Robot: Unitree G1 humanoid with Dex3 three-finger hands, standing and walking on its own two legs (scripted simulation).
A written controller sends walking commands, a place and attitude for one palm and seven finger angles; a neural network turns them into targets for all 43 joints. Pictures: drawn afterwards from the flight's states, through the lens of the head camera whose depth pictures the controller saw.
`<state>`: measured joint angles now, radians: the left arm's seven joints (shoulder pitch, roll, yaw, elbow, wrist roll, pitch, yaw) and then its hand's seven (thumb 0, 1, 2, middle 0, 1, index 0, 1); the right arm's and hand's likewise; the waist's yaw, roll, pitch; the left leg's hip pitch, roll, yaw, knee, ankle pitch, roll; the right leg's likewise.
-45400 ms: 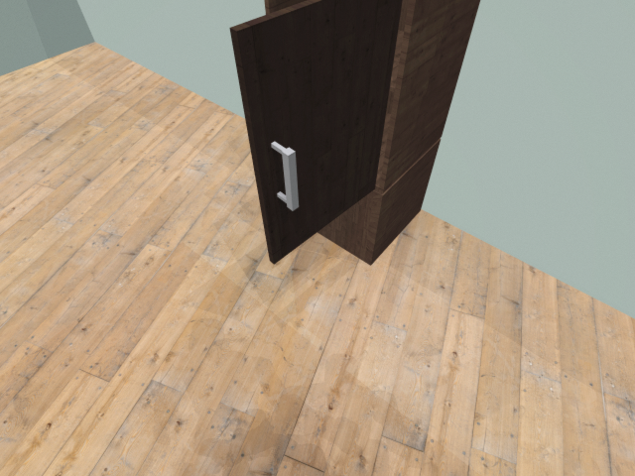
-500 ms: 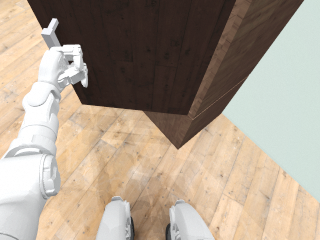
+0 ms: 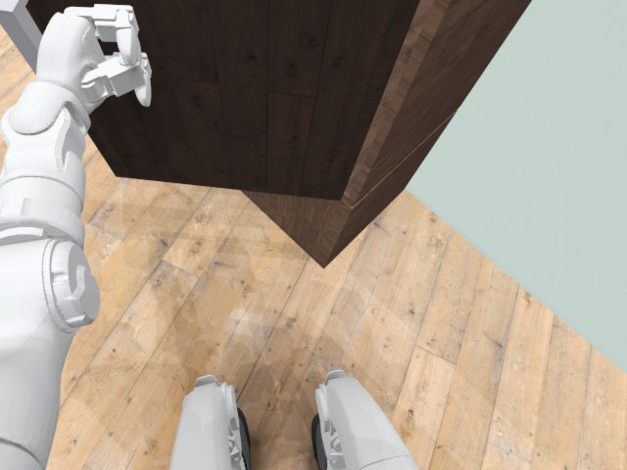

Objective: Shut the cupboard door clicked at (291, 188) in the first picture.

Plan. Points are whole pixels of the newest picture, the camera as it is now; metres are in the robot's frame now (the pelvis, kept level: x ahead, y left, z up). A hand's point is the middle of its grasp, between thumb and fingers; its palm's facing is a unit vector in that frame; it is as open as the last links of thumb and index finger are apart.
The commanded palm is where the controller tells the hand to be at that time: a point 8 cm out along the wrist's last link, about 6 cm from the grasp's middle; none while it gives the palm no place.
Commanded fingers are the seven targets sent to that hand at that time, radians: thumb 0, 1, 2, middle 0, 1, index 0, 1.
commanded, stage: push the door shut along its arc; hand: left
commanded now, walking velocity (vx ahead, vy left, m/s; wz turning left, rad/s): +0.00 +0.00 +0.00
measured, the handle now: (54, 57) +0.59 +0.23 +0.09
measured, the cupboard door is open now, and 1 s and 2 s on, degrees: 41 31 31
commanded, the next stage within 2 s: pull the fist back off the door in 0.34 s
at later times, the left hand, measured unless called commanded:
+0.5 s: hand (154, 44) +0.59 +0.12 +0.11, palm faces -0.25 -0.97 +0.03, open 3.3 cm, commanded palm +0.59 +0.12 +0.09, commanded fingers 0.00 0.90 0.90 -1.30 -1.50 -1.30 -1.50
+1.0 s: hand (172, 59) +0.57 +0.10 +0.11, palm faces +0.17 -0.98 -0.05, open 3.1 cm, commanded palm +0.52 +0.13 +0.09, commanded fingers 0.00 0.90 0.90 -1.30 -1.50 -1.30 -1.50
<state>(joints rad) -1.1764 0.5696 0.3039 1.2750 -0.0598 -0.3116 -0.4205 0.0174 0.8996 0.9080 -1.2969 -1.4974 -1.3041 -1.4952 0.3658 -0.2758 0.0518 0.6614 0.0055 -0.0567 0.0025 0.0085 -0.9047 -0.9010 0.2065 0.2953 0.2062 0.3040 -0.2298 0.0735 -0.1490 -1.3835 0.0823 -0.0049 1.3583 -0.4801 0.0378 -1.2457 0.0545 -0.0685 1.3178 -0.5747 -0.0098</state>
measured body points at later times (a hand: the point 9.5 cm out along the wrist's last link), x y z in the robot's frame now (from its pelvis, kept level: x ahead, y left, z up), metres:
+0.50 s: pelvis +0.00 +0.00 -0.02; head +0.18 +0.03 +0.39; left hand +0.60 +0.17 +0.11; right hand -0.02 -0.28 -0.11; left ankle +0.07 +0.10 -0.60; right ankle +0.02 -0.12 -0.60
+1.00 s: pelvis +0.03 -0.02 +0.03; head +0.17 -0.02 +0.46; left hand +0.56 +0.15 +0.11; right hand -0.01 -0.27 -0.09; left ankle +0.07 +0.10 -0.60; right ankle +0.02 -0.12 -0.60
